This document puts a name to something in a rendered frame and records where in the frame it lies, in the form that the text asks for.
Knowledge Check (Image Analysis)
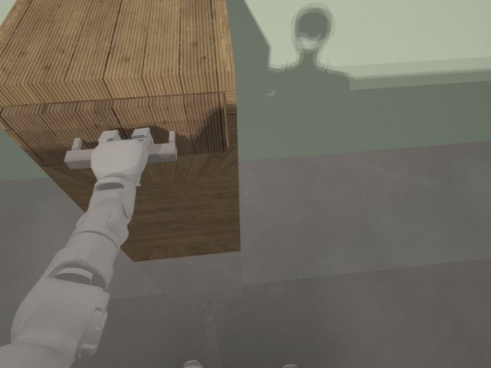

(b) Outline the left robot forearm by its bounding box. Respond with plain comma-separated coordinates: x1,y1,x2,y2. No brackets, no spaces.
11,177,136,343

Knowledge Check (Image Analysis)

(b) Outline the handle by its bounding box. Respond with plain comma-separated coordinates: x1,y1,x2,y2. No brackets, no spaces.
64,131,177,169

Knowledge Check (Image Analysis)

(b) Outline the robot left hand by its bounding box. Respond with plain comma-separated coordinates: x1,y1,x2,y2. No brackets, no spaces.
91,127,154,186

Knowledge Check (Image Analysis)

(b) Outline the drawer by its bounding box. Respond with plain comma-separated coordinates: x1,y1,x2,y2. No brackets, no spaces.
0,91,227,166

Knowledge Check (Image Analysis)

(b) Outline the robot left shin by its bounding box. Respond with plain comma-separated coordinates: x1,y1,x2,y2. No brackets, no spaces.
184,360,202,367

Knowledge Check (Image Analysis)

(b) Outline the left robot upper arm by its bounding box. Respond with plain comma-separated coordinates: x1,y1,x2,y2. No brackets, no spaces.
0,278,110,368

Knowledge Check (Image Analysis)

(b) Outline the cabinet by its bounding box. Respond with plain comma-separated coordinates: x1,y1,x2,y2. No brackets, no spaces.
0,0,241,262

